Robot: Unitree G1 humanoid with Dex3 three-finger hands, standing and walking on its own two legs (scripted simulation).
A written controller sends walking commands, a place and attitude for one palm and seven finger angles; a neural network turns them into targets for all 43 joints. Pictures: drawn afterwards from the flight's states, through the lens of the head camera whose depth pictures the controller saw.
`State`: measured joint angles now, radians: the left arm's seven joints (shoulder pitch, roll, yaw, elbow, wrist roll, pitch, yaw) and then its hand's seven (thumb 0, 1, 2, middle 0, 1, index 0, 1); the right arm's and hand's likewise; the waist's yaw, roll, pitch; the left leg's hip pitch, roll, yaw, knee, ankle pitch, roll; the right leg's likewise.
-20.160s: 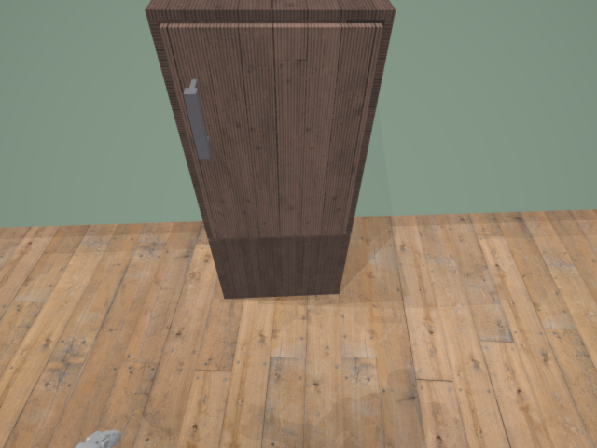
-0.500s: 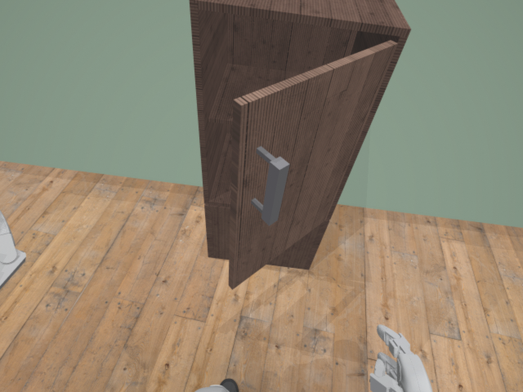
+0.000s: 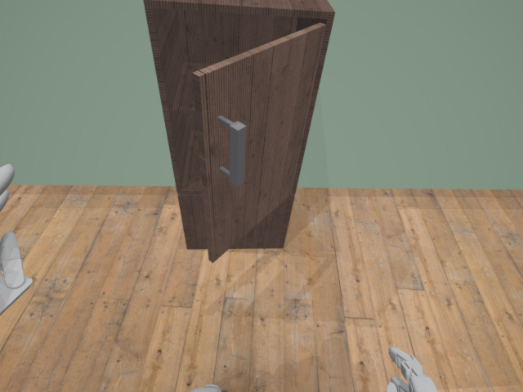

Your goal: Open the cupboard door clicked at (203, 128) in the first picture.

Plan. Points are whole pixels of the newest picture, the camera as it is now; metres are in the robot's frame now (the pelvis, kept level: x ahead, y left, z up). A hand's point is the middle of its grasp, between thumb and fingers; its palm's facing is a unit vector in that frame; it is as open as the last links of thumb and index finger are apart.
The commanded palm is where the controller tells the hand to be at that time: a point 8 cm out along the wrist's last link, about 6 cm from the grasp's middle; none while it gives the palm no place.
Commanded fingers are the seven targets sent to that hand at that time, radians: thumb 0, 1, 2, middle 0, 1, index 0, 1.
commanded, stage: stop stepping back and stand still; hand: left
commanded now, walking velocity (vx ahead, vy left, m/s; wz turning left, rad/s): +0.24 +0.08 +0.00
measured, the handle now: (230, 151) +0.56 +0.08 +0.05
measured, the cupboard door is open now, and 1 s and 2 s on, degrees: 46 46 46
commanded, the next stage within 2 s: let the arm hang, fingers relaxed in 0.42 s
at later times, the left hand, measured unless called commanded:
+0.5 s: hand out of the picture +0.16 +0.29 +0.18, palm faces +0.46 -0.74 -0.49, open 7.4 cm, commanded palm none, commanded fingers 0.00 0.90 0.90 -0.20 -0.30 -0.20 -0.30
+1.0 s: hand out of the picture -0.06 +0.20 -0.17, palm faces +0.15 -0.97 -0.19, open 7.1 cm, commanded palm none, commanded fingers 0.00 0.90 0.90 -0.20 -0.30 -0.20 -0.30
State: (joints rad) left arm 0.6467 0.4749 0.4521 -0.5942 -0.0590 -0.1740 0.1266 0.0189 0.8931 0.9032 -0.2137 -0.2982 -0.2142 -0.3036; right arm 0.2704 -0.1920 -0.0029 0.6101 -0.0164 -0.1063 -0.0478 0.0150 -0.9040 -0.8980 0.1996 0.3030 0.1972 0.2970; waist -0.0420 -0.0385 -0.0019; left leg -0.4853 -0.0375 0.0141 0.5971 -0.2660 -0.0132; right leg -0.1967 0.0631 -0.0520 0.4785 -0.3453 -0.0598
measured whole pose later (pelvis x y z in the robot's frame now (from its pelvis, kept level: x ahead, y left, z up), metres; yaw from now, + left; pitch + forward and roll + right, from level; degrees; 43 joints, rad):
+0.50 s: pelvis -0.03 +0.02 +0.00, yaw +2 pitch -1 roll +0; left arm 0.57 0.44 0.44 -0.50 -0.03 -0.21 0.16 0.02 0.89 0.90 -0.21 -0.30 -0.21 -0.30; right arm 0.27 -0.13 0.04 0.65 -0.02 -0.16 -0.05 0.01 -0.90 -0.90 0.20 0.30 0.20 0.30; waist -0.01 -0.02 0.00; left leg -0.23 0.04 0.04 0.51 -0.27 -0.01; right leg -0.27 0.01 -0.09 0.56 -0.33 0.02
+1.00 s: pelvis -0.03 +0.02 +0.00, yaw +7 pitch -1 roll -1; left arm 0.31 0.19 0.02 1.09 0.01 0.01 0.01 -0.02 0.97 0.90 -0.21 -0.30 -0.21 -0.30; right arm 0.31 -0.16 0.00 1.08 -0.02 0.03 -0.03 0.01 -0.91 -0.90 0.19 0.30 0.19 0.30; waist 0.01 -0.01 0.06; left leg -0.22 0.03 0.03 0.47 -0.23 -0.01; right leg -0.18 0.01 -0.17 0.42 -0.22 -0.05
